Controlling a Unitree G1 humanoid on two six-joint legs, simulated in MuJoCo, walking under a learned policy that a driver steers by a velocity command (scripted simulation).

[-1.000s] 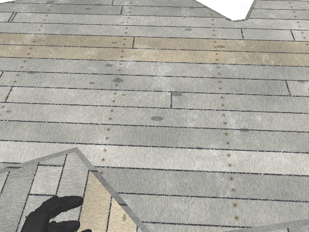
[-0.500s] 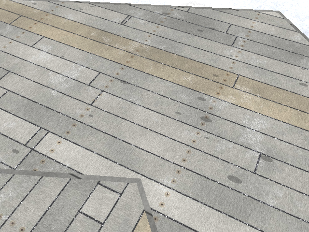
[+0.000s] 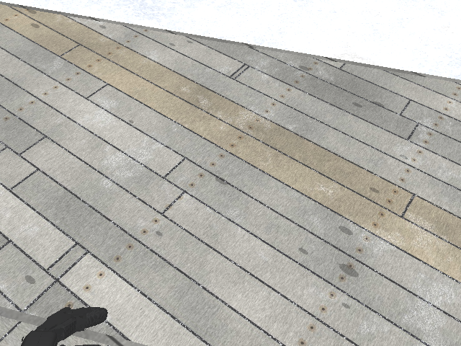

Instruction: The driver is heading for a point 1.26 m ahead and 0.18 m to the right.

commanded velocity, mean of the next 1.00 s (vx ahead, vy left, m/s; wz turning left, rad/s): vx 0.50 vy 0.00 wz -0.02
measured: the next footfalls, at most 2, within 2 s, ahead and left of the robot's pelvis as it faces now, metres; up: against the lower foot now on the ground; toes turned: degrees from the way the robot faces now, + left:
right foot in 0.02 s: +0.18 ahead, -0.13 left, +0.00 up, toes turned +4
left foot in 0.54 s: +0.44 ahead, +0.14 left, +0.00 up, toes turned +6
